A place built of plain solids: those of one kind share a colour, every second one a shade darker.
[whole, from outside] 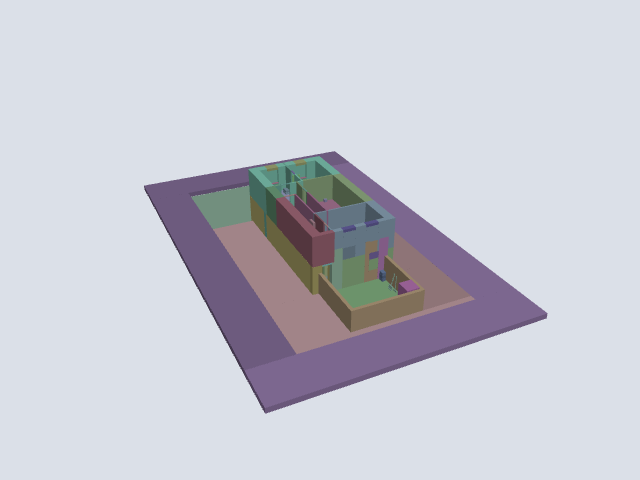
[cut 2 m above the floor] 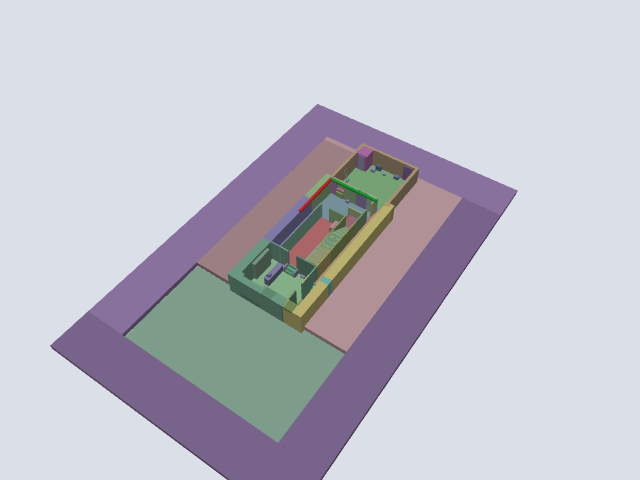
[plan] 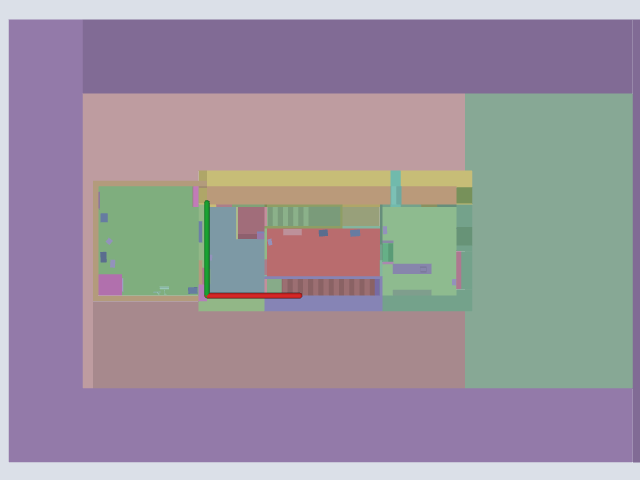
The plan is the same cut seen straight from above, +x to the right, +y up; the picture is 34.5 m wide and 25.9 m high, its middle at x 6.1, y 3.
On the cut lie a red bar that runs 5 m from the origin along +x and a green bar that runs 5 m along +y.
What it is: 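A small shop in a terrace of about 1900; a sales room behind a shop front, a store passage, a back shop and a yard; stock rooms over it and a cellar under it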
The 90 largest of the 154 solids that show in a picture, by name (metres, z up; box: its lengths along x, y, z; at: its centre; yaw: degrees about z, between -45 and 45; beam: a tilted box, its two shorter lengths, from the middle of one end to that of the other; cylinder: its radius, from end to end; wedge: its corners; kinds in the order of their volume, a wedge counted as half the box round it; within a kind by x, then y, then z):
{
 "ground_garden_1": {"box": [4.0, 23.9, 0.5], "at": [-8.7, 2.95, -0.27]},
 "ground_garden_2": {"box": [29.67, 4.0, 0.5], "at": [8.13, -7.0, -0.27]},
 "ground_garden_3": {"box": [29.67, 4.0, 0.5], "at": [8.13, 12.9, -0.27]},
 "ground_garden_4": {"box": [4.0, 23.9, 0.5], "at": [24.97, 2.95, -0.27]},
 "flightU_1": {"box": [3.92, 1.04, 4.26], "at": [5.23, 4.27, -1.62]},
 "flightU_2": {"box": [3.65, 1.04, 4.43], "at": [5.37, 4.27, -1.53]},
 "flightU_3": {"box": [3.37, 1.04, 4.6], "at": [5.5, 4.27, -1.45]},
 "flightU_4": {"box": [3.09, 1.04, 4.78], "at": [5.64, 4.27, -1.36]},
 "flightU_5": {"box": [2.82, 1.04, 4.95], "at": [5.78, 4.27, -1.28]},
 "flightU_6": {"box": [2.54, 1.04, 5.12], "at": [5.92, 4.27, -1.19]},
 "flightU_7": {"box": [2.26, 1.04, 5.29], "at": [6.06, 4.27, -1.11]},
 "flightU_8": {"box": [1.98, 1.04, 5.46], "at": [6.2, 4.27, -1.02]},
 "flightU_9": {"box": [1.71, 1.04, 5.63], "at": [6.33, 4.27, -0.93]},
 "flightU_10": {"box": [1.15, 1.04, 5.97], "at": [6.61, 4.27, -0.76]},
 "floor_yard_1": {"box": [5.4, 5.9, 3.58], "at": [-3.15, 2.95, -1.96]},
 "ground_side_1": {"box": [0.55, 15.9, 0.5], "at": [-6.42, 2.95, -0.27]},
 "ground_side_2": {"box": [5.7, 4.7, 0.5], "at": [-3.3, -2.65, -0.27]},
 "ground_side_3": {"box": [5.7, 4.7, 0.5], "at": [-3.3, 8.55, -0.27]},
 "ground_side_4": {"box": [14.37, 4.15, 0.5], "at": [6.74, -2.92, -0.27]},
 "ground_side_5": {"box": [14.37, 4.15, 0.5], "at": [6.74, 8.82, -0.27]},
 "flightC_1": {"box": [0.6, 0.92, 3.41], "at": [4.33, 0.45, -2.05]},
 "flightC_2": {"box": [0.88, 0.92, 3.24], "at": [4.47, 0.45, -2.13]},
 "flightC_3": {"box": [1.15, 0.92, 3.07], "at": [4.61, 0.45, -2.22]},
 "flightC_4": {"box": [1.43, 0.92, 2.89], "at": [4.75, 0.45, -2.3]},
 "flightC_5": {"box": [1.71, 0.92, 2.72], "at": [4.88, 0.45, -2.39]},
 "flightC_6": {"box": [1.98, 0.92, 2.55], "at": [5.02, 0.45, -2.47]},
 "flightC_7": {"box": [2.26, 0.92, 2.38], "at": [5.16, 0.45, -2.56]},
 "flightC_8": {"box": [2.54, 0.92, 2.21], "at": [5.3, 0.45, -2.64]},
 "flightC_9": {"box": [2.82, 0.92, 2.04], "at": [5.44, 0.45, -2.73]},
 "flightC_10": {"box": [3.09, 0.92, 1.87], "at": [5.58, 0.45, -2.82]},
 "flightC_11": {"box": [3.37, 0.92, 1.7], "at": [5.71, 0.45, -2.9]},
 "flightC_12": {"box": [3.65, 0.92, 1.53], "at": [5.85, 0.45, -2.99]},
 "flightC_13": {"box": [3.92, 0.92, 1.36], "at": [5.99, 0.45, -3.07]},
 "flightC_14": {"box": [4.2, 0.92, 1.18], "at": [6.13, 0.45, -3.16]},
 "flightC_15": {"box": [4.48, 0.92, 1.01], "at": [6.27, 0.45, -3.24]},
 "flightC_16": {"box": [4.75, 0.92, 0.84], "at": [6.41, 0.45, -3.33]},
 "flightC_17": {"box": [5.03, 0.92, 0.67], "at": [6.55, 0.45, -3.41]},
 "ground_street_1": {"box": [9.05, 15.9, 0.3], "at": [18.45, 2.95, -0.68]},
 "wall_passage_1": {"box": [10.36, 0.85, 2.91], "at": [4.73, 6.33, 1.2]},
 "wall_passage_2": {"box": [8.56, 0.14, 2.91], "at": [5.63, 4.85, 1.2]},
 "wall_passage_3": {"box": [3.86, 0.85, 3.42], "at": [12.39, 6.33, 0.95]},
 "wall_passage_4": {"box": [0.85, 0.9, 3.42], "at": [13.89, 6.3, 0.95]},
 "wall_front_1": {"box": [4.78, 0.85, 2.8], "at": [11.93, -0.42, 4.06]},
 "wall_front_2": {"box": [4.78, 0.85, 2.8], "at": [11.93, 6.33, 4.06]},
 "wall_front_3": {"box": [0.85, 1.81, 2.8], "at": [13.89, 0.06, 4.06]},
 "wall_front_4": {"box": [0.85, 1.1, 2.8], "at": [13.89, 2.66, 4.06]},
 "wall_front_5": {"box": [0.85, 0.91, 2.8], "at": [13.89, 3.52, 4.06]},
 "wall_front_6": {"box": [0.85, 1.62, 2.8], "at": [13.89, 5.94, 4.06]},
 "wall_yard_1": {"box": [0.3, 6.5, 5.31], "at": [-6.0, 2.95, -0.7]},
 "wall_yard_2": {"box": [6.15, 0.3, 5.34], "at": [-3.08, -0.15, -0.68]},
 "wall_yard_3": {"box": [6.15, 0.3, 5.29], "at": [-3.08, 6.05, -0.71]},
 "wall_sales_1": {"box": [4.99, 0.85, 3.42], "at": [11.82, -0.42, 0.95]},
 "wall_sales_2": {"box": [0.85, 1.2, 3.42], "at": [13.89, -0.25, 0.95]},
 "wall_sales_3": {"box": [0.85, 1.22, 3.42], "at": [13.89, 4.31, 0.95]},
 "wall_sales_4": {"box": [0.81, 1.0, 2.15], "at": [13.92, 3.2, 0.56]},
 "wall_sales_5": {"box": [0.6, 2.05, 1.75], "at": [14.02, 1.38, 0.98]},
 "wall_corr_1": {"box": [0.45, 1.97, 2.8], "at": [-0.23, 5.76, 4.06]},
 "wall_corr_2": {"box": [7.77, 0.85, 2.8], "at": [3.43, 6.33, 4.06]},
 "wall_corr_3": {"box": [5.97, 0.14, 2.8], "at": [4.33, 4.85, 4.06]},
 "wall_stairC_1": {"box": [6.37, 0.85, 2.91], "at": [6.29, -0.42, 1.2]},
 "wall_stairC_2": {"box": [6.37, 0.14, 2.91], "at": [6.29, 0.97, 1.2]},
 "wall_mid_1": {"box": [6.58, 0.85, 2.8], "at": [6.39, -0.42, 4.06]},
 "wall_mid_2": {"box": [0.14, 4.61, 2.8], "at": [9.61, 1.46, 4.06]},
 "wall_backshop_1": {"box": [0.45, 1.45, 2.91], "at": [-0.23, -0.12, 1.2]},
 "wall_backshop_2": {"box": [0.45, 3.42, 2.91], "at": [-0.23, 3.21, 1.2]},
 "wall_backshop_3": {"box": [3.69, 0.85, 2.91], "at": [1.4, -0.42, 1.2]},
 "wall_rear_1": {"box": [0.45, 1.61, 2.8], "at": [-0.23, -0.04, 4.06]},
 "wall_rear_2": {"box": [3.69, 0.85, 2.8], "at": [1.4, -0.42, 4.06]},
 "wall_rear_3": {"box": [0.14, 5.77, 2.8], "at": [3.17, 2.04, 4.06]},
 "floor_quarterU_1": {"box": [1.42, 1.42, 4.09], "at": [2.39, 4.07, -1.7]},
 "wall_fill_1": {"box": [2.01, 1.02, 2.91], "at": [8.32, 4.27, 1.2]},
 "wall_landing_1": {"box": [2.5, 0.85, 2.8], "at": [8.43, 6.33, 4.06]},
 "floor_mid_1": {"box": [6.3, 3.62, 0.25], "at": [6.39, 1.81, 2.78]},
 "wall_store_1": {"box": [6.37, 0.14, 2.91], "at": [6.29, 0.97, 1.2]},
 "wall_store_2": {"box": [6.37, 0.14, 2.91], "at": [6.29, 3.69, 1.2]},
 "floor_sales_1": {"box": [4.0, 4.78, 0.25], "at": [11.47, 2.39, -0.64]},
 "floor_store_1": {"box": [6.09, 2.58, 0.25], "at": [6.29, 2.33, -0.13]},
 "wall_stairU_1": {"box": [4.22, 0.14, 3.16], "at": [5.21, 3.69, 1.33]},
 "wall_stairU_2": {"box": [4.22, 0.14, 3.16], "at": [5.21, 4.85, 1.33]},
 "floor_backshop_1": {"box": [3.1, 4.78, 0.25], "at": [1.55, 2.39, -0.13]},
 "wall_outhouse_1": {"box": [1.27, 1.16, 2.3], "at": [-5.21, 0.58, 0.93]},
 "wall_boxU_1": {"box": [4.08, 0.14, 2.8], "at": [5.14, 3.69, 4.06]},
 "wall_boxU_2": {"box": [4.08, 0.14, 2.8], "at": [5.14, 4.85, 4.06]},
 "wall_yard_n0bab_1": {"box": [0.45, 0.96, 7.18], "at": [-0.23, 4.5, 0.24]},
 "wall_yard_n0a_1": {"box": [0.45, 0.9, 7.18], "at": [-0.23, 0.15, 0.24]},
 "floor_passage_1": {"box": [9.91, 0.98, 0.25], "at": [4.95, 5.41, -0.13]},
 "wall_yard_n0bad_1": {"box": [0.25, 1.15, 7.11], "at": [-0.12, 3.44, 0.2]},
 "flightP_1": {"box": [0.6, 1.0, 3.41], "at": [10.2, 5.41, -2.05]},
 "wall_yard_n0bac_1": {"box": [0.2, 1.15, 7.18], "at": [-0.35, 3.44, 0.24]},
 "wall_passagesteps_1": {"box": [0.55, 0.85, 3.42], "at": [10.18, 6.33, 0.95]}
}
